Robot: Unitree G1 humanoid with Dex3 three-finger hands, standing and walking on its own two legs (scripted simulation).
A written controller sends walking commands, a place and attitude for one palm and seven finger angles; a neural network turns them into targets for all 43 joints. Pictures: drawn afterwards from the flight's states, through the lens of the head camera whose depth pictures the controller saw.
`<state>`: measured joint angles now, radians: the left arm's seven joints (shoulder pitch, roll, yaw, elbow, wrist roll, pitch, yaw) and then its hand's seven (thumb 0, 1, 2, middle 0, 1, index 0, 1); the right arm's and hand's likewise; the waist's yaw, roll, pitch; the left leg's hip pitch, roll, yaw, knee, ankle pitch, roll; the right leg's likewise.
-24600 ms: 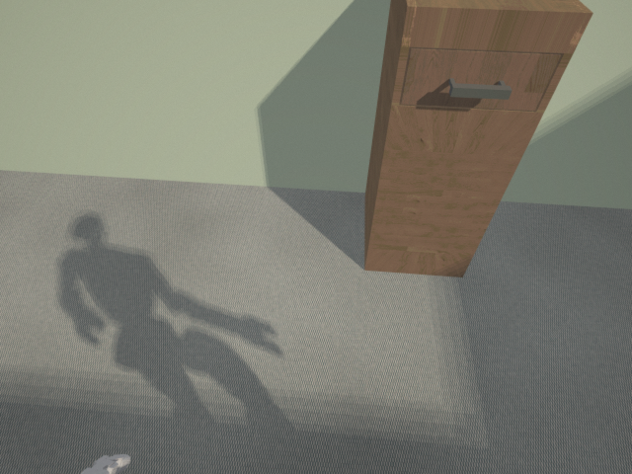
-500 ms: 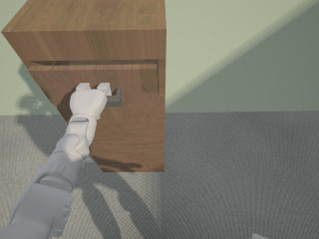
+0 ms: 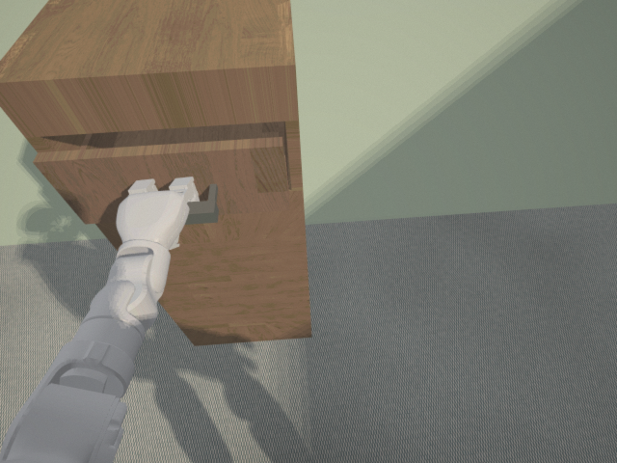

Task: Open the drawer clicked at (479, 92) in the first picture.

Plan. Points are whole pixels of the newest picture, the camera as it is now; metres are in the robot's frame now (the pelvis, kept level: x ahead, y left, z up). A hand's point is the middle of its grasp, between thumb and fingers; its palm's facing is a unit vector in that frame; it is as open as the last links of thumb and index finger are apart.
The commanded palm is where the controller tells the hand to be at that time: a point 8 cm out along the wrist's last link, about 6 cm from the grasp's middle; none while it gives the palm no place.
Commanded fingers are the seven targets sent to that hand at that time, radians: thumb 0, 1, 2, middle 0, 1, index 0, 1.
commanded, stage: pull the drawer open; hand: left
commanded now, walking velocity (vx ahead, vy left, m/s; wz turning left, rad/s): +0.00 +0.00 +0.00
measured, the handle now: (171, 203) +0.47 +0.20 +0.05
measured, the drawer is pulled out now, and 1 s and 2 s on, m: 0.05 0.29 0.29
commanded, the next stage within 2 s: open the thumb to release the handle in 1.42 s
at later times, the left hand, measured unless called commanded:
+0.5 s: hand (155, 322) +0.30 +0.19 +0.03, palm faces +0.04 -0.11 -0.99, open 5.6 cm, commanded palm +0.26 +0.20 +0.08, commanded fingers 0.00 0.90 0.90 -0.40 -1.35 -0.40 -1.35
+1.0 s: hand (137, 424) +0.18 +0.19 +0.03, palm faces +0.01 -0.11 -0.99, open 5.6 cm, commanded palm +0.14 +0.20 +0.08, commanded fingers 0.00 0.90 0.90 -0.40 -1.35 -0.40 -1.35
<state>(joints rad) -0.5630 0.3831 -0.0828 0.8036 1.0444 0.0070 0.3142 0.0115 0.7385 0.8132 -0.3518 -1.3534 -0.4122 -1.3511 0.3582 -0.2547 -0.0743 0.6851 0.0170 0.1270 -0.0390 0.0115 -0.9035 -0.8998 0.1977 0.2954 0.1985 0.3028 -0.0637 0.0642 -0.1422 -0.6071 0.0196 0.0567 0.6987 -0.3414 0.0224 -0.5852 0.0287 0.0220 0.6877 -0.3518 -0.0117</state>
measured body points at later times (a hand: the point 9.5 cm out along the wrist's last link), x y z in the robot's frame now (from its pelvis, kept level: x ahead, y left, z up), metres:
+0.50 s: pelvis +0.02 +0.00 +0.01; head +0.03 -0.03 +0.46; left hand +0.29 +0.20 +0.08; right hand +0.24 -0.22 -0.08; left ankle -0.01 +0.11 -0.72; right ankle -0.02 -0.12 -0.72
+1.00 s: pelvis +0.00 -0.03 +0.00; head +0.01 -0.07 +0.45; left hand +0.18 +0.19 +0.08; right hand +0.21 -0.24 -0.10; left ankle -0.01 +0.11 -0.72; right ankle -0.02 -0.12 -0.72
